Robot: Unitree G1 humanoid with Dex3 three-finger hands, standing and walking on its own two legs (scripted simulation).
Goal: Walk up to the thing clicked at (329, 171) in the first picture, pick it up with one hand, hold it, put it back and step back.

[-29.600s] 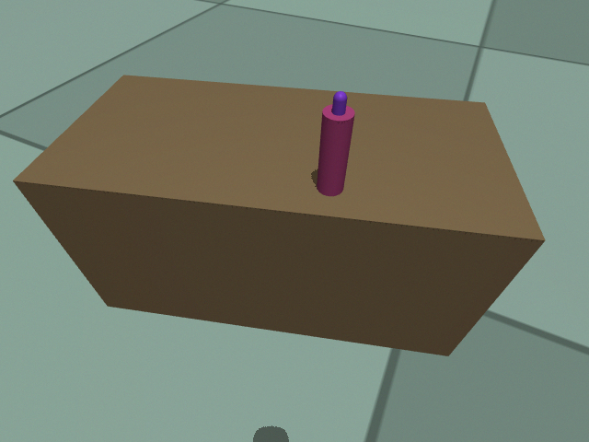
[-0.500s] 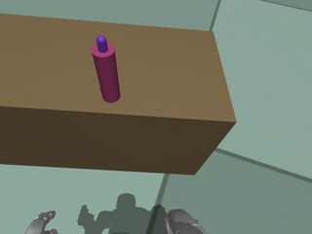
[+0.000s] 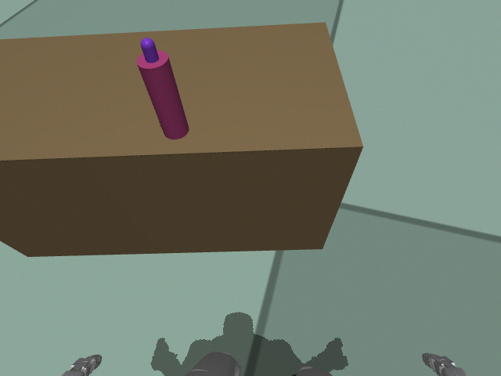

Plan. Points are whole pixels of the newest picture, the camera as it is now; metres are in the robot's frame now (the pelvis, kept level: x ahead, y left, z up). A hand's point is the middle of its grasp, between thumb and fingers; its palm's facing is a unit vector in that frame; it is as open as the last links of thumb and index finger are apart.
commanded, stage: step back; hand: left
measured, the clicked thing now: (163, 91) +0.70 +0.24 +0.01
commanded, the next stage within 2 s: none
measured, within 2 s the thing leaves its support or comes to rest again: neither
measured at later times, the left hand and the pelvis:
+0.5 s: hand out of the picture -0.08 +0.27 -0.17, palm faces -0.05 -0.92 -0.39, open 7.4 cm; pelvis -0.16 -0.01 -0.01, yaw -2 degrees
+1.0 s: hand out of the picture -0.19 +0.24 -0.15, palm faces +0.05 -0.92 -0.38, open 7.4 cm; pelvis -0.32 -0.03 -0.01, yaw +4 degrees
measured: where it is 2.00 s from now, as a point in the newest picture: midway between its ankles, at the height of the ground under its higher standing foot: outside the picture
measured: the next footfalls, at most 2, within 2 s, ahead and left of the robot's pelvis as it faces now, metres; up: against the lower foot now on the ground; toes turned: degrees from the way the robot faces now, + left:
left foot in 0.14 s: -0.03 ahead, +0.13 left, +0.00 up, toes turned +0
right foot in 0.54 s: -0.18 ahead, -0.14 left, +0.00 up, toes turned +1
